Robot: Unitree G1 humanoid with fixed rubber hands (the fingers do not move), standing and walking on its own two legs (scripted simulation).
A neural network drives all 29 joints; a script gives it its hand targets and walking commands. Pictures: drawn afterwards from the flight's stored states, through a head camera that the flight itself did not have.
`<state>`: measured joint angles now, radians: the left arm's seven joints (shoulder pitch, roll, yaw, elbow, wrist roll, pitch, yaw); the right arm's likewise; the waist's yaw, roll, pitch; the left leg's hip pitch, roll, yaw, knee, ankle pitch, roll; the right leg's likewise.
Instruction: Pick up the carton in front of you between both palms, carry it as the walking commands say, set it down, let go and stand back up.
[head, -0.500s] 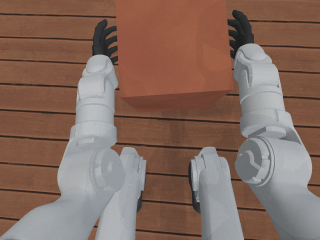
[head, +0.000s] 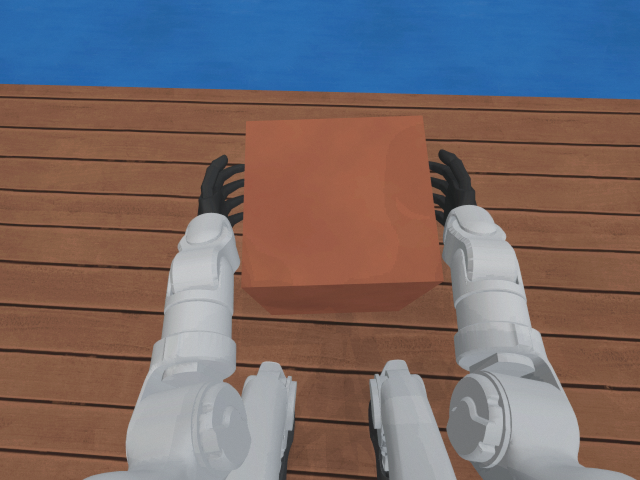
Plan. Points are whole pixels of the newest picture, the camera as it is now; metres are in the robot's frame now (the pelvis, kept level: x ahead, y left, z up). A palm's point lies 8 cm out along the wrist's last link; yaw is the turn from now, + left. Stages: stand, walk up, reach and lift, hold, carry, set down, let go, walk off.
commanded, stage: reach and lift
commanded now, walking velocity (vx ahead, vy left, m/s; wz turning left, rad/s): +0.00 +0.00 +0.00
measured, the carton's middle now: (334, 231) +0.45 -0.01 -0.11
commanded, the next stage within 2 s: hold in 1.84 s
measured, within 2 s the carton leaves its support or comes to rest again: neither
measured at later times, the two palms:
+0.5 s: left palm (151, 199) +0.40 +0.15 +0.12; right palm (515, 198) +0.39 -0.15 +0.12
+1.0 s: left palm (55, 177) +0.36 +0.15 +0.22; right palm (611, 182) +0.35 -0.15 +0.22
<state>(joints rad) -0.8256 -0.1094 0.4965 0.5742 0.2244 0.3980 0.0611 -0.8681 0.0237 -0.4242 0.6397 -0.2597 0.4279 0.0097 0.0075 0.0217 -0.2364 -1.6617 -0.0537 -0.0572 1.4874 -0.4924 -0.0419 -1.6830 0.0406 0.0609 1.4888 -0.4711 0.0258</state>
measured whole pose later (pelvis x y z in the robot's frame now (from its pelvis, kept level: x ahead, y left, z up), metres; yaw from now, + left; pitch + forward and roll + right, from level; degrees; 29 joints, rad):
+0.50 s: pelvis +0.04 +0.00 +0.13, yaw -1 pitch +20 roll +0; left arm -0.48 -0.17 0.41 0.50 0.26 0.40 0.02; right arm -0.49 0.13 -0.37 0.52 -0.26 0.42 0.01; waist 0.00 0.02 -0.16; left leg -0.90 -0.03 -0.07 0.93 -0.37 -0.02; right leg -0.92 0.03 0.06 0.93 -0.35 0.02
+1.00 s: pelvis +0.06 +0.01 +0.20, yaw -1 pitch -3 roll +0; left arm -0.33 -0.17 0.31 0.41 0.31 0.59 -0.02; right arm -0.31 0.16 -0.30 0.40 -0.31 0.62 0.02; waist 0.00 0.00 -0.02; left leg -0.18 -0.02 -0.07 0.47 -0.23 -0.01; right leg -0.20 0.01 0.06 0.46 -0.21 0.01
